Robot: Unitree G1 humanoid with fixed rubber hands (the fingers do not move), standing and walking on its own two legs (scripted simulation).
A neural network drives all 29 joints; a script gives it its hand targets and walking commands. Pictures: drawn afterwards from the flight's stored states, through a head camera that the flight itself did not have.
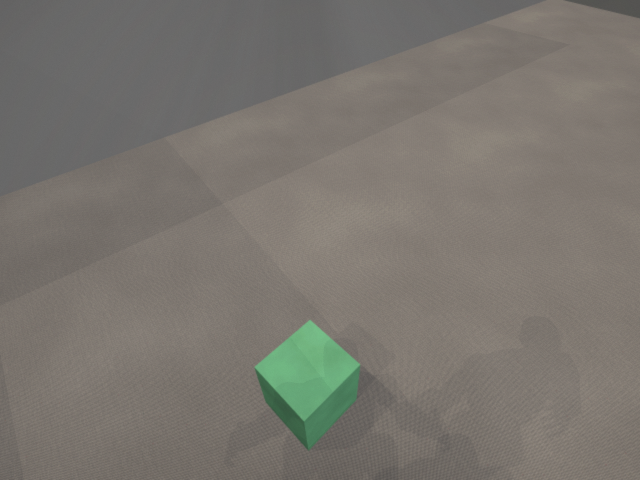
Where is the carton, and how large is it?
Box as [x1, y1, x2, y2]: [254, 320, 359, 450]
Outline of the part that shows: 310,320 254,367 266,402 308,450 355,400 359,372 359,364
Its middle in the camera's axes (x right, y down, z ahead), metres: -0.03 +0.43 +1.15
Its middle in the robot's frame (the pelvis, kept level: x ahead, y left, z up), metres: +0.53 +0.07 -0.66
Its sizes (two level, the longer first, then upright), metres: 0.210 0.200 0.250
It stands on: the floor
